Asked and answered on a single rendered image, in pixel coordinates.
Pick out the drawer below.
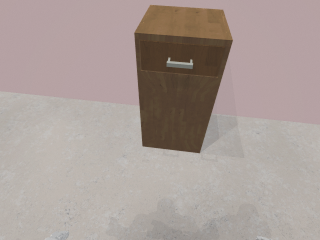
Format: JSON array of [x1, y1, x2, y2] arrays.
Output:
[[140, 39, 225, 77]]

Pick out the handle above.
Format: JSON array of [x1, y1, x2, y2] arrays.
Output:
[[166, 57, 193, 69]]

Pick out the cabinet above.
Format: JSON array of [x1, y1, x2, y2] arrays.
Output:
[[134, 5, 233, 153]]

